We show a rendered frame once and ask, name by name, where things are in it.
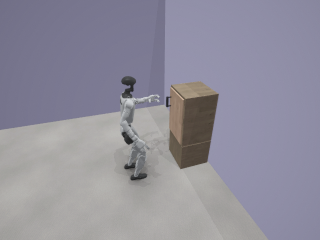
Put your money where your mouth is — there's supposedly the robot right upper arm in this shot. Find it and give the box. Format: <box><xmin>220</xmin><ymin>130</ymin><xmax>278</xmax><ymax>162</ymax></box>
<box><xmin>119</xmin><ymin>99</ymin><xmax>134</xmax><ymax>126</ymax></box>

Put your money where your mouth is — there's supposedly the right robot shin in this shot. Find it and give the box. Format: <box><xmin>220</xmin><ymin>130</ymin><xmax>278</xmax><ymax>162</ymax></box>
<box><xmin>134</xmin><ymin>155</ymin><xmax>147</xmax><ymax>177</ymax></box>

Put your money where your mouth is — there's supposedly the right robot hand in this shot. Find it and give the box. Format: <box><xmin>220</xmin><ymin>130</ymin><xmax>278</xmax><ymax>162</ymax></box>
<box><xmin>136</xmin><ymin>139</ymin><xmax>150</xmax><ymax>153</ymax></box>

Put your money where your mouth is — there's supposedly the left robot shin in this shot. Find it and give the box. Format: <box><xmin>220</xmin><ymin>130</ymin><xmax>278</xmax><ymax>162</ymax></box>
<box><xmin>128</xmin><ymin>147</ymin><xmax>139</xmax><ymax>166</ymax></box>

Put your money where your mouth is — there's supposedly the cupboard door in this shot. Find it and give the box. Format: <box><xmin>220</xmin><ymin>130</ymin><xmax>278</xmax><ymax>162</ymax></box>
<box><xmin>169</xmin><ymin>87</ymin><xmax>185</xmax><ymax>145</ymax></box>

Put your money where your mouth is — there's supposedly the left robot hand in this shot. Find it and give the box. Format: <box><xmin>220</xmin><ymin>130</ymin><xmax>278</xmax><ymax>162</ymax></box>
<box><xmin>148</xmin><ymin>94</ymin><xmax>160</xmax><ymax>103</ymax></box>

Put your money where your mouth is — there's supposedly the handle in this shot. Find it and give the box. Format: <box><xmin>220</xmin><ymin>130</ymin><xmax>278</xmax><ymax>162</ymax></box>
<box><xmin>166</xmin><ymin>96</ymin><xmax>171</xmax><ymax>107</ymax></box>

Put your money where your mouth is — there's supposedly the robot shin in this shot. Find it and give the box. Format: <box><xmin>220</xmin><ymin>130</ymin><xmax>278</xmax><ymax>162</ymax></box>
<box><xmin>134</xmin><ymin>155</ymin><xmax>147</xmax><ymax>177</ymax></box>
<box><xmin>128</xmin><ymin>147</ymin><xmax>139</xmax><ymax>166</ymax></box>

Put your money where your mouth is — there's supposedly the left robot forearm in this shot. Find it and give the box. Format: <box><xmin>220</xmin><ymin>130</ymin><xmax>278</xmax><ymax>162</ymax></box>
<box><xmin>135</xmin><ymin>97</ymin><xmax>149</xmax><ymax>104</ymax></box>

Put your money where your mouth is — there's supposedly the right robot forearm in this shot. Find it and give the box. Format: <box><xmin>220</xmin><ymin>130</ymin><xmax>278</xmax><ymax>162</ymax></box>
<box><xmin>121</xmin><ymin>121</ymin><xmax>139</xmax><ymax>143</ymax></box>

